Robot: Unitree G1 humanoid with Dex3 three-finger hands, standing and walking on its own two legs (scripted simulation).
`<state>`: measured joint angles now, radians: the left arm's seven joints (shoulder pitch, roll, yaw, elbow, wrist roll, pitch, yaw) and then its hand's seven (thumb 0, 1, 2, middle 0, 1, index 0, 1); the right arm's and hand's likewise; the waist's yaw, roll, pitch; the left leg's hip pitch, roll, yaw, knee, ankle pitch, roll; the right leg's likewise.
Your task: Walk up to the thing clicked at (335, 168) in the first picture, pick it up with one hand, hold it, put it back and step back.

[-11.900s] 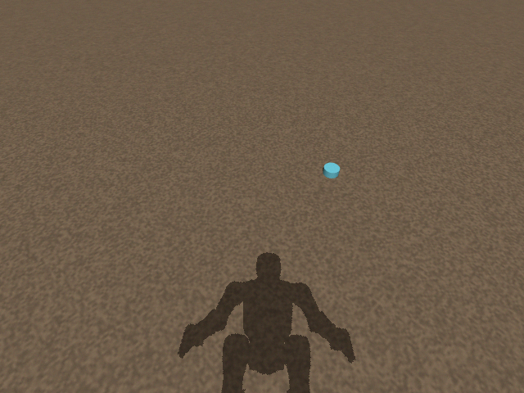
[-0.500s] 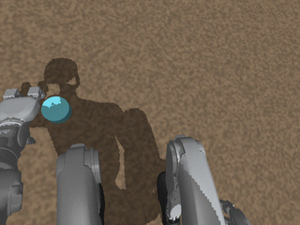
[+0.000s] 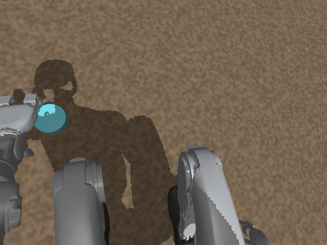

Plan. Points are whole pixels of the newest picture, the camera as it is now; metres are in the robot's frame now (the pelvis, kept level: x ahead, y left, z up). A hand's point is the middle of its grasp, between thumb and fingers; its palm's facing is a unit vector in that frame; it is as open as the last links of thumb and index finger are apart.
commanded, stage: rise first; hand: left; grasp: from above
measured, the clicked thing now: (51, 119) +0.47 +0.29 -0.30
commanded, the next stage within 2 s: approach in 1.64 s
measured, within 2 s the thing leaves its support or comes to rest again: neither
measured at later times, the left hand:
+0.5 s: hand (26, 129) +0.41 +0.32 -0.19, palm faces -0.46 -0.09 -0.88, open 14.2 cm
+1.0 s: hand (22, 123) +0.43 +0.33 -0.19, palm faces -0.45 -0.08 -0.89, open 14.3 cm
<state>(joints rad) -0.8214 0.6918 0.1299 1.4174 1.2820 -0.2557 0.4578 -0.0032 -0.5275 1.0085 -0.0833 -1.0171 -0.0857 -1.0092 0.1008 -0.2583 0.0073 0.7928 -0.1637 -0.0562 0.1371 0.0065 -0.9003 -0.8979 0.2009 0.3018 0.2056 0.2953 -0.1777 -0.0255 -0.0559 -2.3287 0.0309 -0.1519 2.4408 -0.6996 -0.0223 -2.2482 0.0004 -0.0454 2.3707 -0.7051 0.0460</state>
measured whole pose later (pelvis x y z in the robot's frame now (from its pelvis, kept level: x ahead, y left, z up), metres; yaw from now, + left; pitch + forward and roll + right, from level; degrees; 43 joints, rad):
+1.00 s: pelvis +0.00 +0.00 -0.01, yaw -2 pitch +32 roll -9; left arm -0.89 0.79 0.16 1.48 1.30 -0.26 0.46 0.00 -0.57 1.05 -0.09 -1.01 -0.07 -1.02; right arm 0.10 -0.27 0.06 0.78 -0.20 -0.07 0.16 0.01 -0.90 -0.90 0.20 0.30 0.21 0.30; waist -0.22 -0.03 -0.03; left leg -2.36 0.02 -0.18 2.49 -0.71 -0.02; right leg -2.26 0.01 -0.06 2.40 -0.71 0.06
